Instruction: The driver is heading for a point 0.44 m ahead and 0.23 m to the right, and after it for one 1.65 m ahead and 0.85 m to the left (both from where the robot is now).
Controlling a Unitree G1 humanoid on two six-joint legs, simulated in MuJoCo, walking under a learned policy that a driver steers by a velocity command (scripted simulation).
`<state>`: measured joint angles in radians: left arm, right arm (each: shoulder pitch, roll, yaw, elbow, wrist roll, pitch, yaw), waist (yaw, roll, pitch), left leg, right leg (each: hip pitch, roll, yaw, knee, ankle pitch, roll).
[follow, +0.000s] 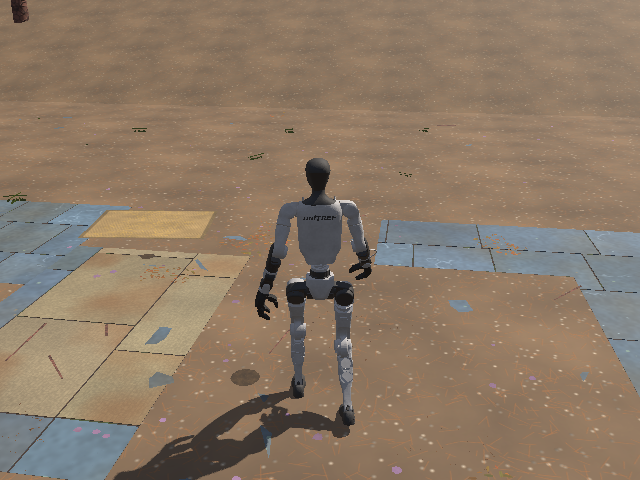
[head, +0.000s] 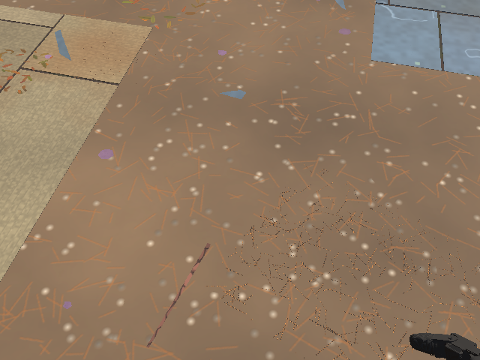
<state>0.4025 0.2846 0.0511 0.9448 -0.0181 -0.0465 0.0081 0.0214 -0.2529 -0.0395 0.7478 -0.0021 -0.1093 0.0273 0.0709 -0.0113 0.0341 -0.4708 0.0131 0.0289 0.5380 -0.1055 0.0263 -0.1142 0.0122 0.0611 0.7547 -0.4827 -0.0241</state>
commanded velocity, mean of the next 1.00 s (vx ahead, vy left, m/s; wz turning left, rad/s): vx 0.36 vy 0.00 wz -0.22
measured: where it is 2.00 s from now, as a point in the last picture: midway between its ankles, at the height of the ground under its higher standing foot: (310, 334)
